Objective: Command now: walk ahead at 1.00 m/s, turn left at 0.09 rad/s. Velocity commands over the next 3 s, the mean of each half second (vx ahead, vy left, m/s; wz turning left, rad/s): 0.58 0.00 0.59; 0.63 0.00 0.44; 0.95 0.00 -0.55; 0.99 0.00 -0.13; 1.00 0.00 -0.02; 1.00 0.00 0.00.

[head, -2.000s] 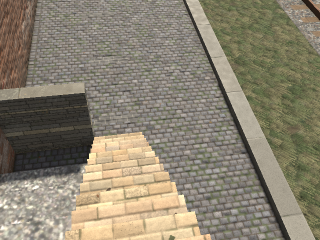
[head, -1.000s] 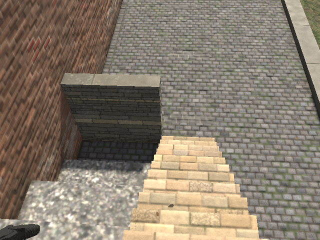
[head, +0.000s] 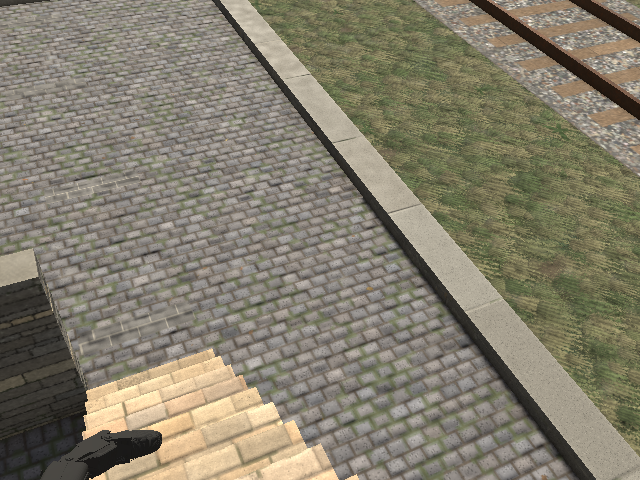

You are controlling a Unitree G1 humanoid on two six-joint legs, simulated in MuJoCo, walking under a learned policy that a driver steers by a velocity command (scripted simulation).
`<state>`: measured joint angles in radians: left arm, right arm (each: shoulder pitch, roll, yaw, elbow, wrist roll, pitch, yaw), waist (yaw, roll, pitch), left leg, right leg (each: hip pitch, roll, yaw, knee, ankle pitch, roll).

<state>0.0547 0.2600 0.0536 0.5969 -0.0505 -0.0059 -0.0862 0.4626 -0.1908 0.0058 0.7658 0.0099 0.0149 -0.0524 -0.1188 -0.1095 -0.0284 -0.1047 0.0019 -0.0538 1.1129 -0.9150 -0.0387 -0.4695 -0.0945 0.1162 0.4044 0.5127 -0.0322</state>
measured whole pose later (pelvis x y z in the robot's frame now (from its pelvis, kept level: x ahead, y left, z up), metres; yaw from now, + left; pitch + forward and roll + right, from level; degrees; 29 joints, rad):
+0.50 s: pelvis +0.26 +0.01 -0.25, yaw +18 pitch -2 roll -5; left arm 0.41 0.19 0.02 0.84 -0.03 0.00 0.06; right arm 0.15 -0.24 -0.07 0.65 0.02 0.09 0.05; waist 0.05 0.04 0.00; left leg -0.52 0.03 -0.06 0.68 0.49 0.03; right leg -0.22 -0.22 -0.26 1.41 -0.84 0.12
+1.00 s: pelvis +0.49 +0.06 -0.48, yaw +31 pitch -1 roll +3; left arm 0.30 0.27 0.07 0.65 -0.01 -0.02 -0.05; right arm 0.32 -0.18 0.00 0.74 0.02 0.00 -0.06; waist 0.01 -0.10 -0.08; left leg -0.38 -0.20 -0.15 1.54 -0.91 0.11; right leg -0.38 -0.05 0.10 0.62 0.29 0.01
